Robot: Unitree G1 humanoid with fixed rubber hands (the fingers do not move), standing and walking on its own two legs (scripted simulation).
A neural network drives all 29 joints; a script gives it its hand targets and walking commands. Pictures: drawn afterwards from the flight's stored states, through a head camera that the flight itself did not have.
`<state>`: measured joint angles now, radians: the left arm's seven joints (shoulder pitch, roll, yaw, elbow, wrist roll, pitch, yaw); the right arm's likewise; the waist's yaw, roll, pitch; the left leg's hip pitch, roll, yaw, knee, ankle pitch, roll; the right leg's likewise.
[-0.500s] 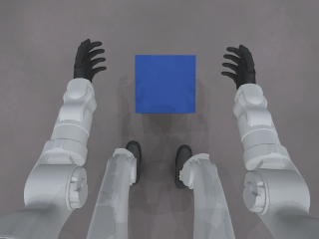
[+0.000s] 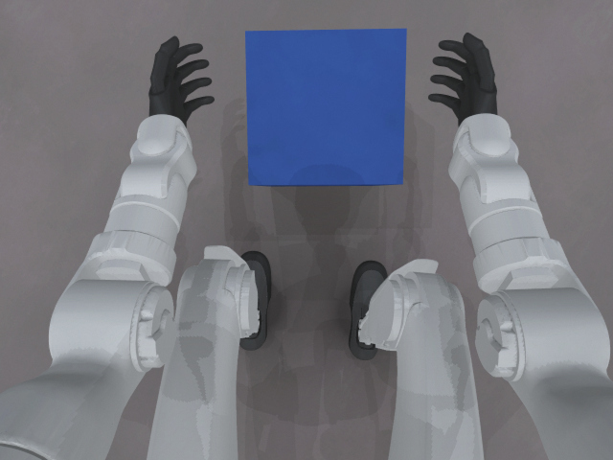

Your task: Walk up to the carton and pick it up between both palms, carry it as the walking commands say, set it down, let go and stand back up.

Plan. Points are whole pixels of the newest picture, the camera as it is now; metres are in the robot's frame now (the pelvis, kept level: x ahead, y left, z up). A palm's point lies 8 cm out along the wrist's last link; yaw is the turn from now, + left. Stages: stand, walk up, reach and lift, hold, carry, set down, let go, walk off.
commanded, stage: reach and lift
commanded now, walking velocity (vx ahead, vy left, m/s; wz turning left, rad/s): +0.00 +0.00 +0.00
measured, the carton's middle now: (323, 125) +0.49 +0.01 -0.36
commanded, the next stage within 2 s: none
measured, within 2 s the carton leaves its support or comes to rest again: leaves its support in 2.00 s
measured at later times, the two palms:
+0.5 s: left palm (199, 121) +0.48 +0.19 -0.27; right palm (443, 126) +0.49 -0.17 -0.28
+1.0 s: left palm (202, 122) +0.48 +0.18 -0.28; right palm (434, 124) +0.49 -0.15 -0.28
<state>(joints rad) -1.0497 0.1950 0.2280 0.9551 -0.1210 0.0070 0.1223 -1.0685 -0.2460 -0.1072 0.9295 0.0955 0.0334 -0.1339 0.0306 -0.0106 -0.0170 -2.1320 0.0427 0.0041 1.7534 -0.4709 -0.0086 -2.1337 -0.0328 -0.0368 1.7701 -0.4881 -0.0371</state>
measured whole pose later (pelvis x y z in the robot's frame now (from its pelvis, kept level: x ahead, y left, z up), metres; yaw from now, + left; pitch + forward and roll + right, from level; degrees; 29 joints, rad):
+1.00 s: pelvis -0.02 +0.00 -0.08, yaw +0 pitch +43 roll +1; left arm -1.30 0.28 0.07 1.19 -0.26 -0.06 0.13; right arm -1.30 -0.33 0.05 1.14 0.24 -0.03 -0.13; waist 0.04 0.00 0.21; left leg -2.30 0.04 0.00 2.03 -0.48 -0.01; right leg -2.31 -0.03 -0.03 2.04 -0.49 -0.04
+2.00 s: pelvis -0.03 +0.00 -0.10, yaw -2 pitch +41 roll +1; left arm -1.36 0.28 0.15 1.15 -0.19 0.05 0.15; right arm -1.40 -0.23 -0.03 1.15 0.20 0.06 -0.18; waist 0.03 -0.02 0.24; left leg -2.31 0.01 -0.03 2.08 -0.48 -0.03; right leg -2.32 0.02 -0.02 2.08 -0.46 -0.03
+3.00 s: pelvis -0.05 +0.01 -0.07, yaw -1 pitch +24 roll +0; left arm -1.32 0.21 0.32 0.64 -0.06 0.39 0.15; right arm -1.35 -0.15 -0.29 0.64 0.02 0.39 -0.14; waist 0.02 0.00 0.50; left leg -1.99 -0.03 -0.05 2.04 -0.48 -0.04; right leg -1.98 0.04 -0.02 2.04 -0.49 -0.01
